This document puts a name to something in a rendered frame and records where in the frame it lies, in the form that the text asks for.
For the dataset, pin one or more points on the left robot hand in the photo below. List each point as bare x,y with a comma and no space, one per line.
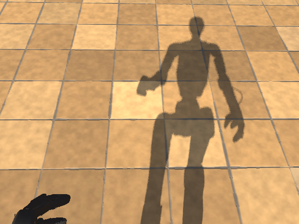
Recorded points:
39,206

